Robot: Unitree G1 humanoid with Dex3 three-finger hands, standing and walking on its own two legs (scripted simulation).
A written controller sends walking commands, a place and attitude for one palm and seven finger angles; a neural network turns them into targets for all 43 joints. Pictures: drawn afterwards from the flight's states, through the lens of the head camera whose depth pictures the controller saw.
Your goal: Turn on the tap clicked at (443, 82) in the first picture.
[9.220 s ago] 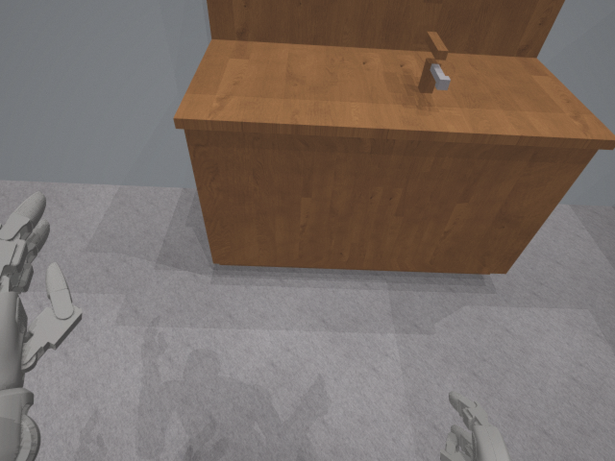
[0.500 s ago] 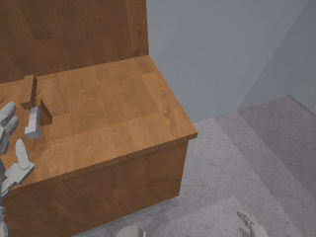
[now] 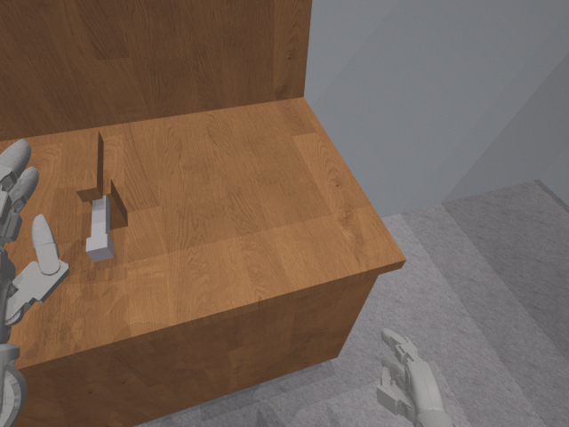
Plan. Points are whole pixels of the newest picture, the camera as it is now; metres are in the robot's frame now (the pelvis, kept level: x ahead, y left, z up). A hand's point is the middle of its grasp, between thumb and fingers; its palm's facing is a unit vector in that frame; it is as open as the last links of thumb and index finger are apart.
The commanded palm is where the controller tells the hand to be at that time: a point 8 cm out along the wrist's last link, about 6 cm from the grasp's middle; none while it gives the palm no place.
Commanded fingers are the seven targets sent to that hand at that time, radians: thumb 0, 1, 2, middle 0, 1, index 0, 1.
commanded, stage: come to a stop and stand still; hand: left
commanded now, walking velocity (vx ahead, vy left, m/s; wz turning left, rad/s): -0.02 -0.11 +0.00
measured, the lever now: (100, 247) +0.33 +0.30 +0.04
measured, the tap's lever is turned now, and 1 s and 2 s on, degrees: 0 0 0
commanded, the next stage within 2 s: look again from close up in 1.96 s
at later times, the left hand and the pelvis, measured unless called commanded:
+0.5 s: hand (59, 259) +0.23 +0.25 +0.18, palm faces +0.40 -0.84 -0.38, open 7.4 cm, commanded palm +0.17 +0.29 +0.18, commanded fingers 0.00 0.90 0.90 -0.20 -0.30 -0.20 -0.30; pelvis +0.01 +0.00 +0.01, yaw +1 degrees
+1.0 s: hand (8, 260) +0.23 +0.31 +0.16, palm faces +0.47 -0.81 -0.35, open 7.5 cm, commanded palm +0.16 +0.32 +0.18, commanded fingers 0.00 0.90 0.90 -0.20 -0.30 -0.20 -0.30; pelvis +0.03 +0.03 +0.00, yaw +5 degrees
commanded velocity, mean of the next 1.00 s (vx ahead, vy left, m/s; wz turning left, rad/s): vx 0.00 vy -0.01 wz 0.00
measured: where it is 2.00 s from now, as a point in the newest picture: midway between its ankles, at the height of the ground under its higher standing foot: outside the picture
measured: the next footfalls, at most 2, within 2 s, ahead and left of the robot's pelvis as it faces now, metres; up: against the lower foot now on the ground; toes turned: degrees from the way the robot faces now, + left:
none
